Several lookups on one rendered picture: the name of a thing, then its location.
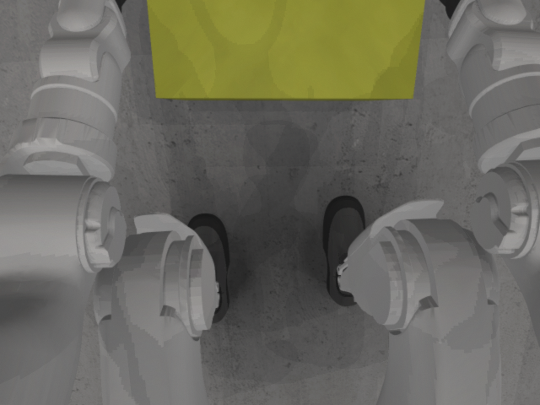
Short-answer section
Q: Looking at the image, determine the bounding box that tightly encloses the right robot upper arm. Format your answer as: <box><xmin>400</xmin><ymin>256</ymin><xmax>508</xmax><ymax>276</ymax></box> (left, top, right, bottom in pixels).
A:
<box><xmin>470</xmin><ymin>159</ymin><xmax>540</xmax><ymax>347</ymax></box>

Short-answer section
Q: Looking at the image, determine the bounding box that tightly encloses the robot right hand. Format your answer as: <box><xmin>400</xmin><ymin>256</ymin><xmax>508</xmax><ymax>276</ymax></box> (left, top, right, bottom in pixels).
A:
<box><xmin>440</xmin><ymin>0</ymin><xmax>460</xmax><ymax>19</ymax></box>

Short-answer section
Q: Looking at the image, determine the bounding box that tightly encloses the left robot shin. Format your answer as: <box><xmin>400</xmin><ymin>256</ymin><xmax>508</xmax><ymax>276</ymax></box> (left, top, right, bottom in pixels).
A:
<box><xmin>93</xmin><ymin>213</ymin><xmax>219</xmax><ymax>325</ymax></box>

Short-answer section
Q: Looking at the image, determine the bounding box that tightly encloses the left robot thigh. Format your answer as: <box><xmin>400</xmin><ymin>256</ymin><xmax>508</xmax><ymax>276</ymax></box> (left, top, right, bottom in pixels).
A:
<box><xmin>97</xmin><ymin>230</ymin><xmax>214</xmax><ymax>405</ymax></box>

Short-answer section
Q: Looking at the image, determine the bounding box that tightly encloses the left robot upper arm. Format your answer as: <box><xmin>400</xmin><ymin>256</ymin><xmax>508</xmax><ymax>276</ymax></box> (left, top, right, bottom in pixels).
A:
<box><xmin>0</xmin><ymin>174</ymin><xmax>127</xmax><ymax>405</ymax></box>

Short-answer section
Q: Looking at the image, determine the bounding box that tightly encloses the right robot forearm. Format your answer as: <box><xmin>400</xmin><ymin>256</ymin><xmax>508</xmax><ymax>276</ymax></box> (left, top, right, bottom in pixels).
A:
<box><xmin>446</xmin><ymin>0</ymin><xmax>540</xmax><ymax>174</ymax></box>

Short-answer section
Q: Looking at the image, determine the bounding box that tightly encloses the carton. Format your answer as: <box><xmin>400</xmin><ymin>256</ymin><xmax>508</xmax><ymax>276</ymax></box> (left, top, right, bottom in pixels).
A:
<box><xmin>147</xmin><ymin>0</ymin><xmax>425</xmax><ymax>100</ymax></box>

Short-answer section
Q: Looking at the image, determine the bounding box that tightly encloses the left robot forearm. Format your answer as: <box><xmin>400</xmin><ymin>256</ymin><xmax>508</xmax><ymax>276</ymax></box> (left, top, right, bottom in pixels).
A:
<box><xmin>0</xmin><ymin>0</ymin><xmax>131</xmax><ymax>182</ymax></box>

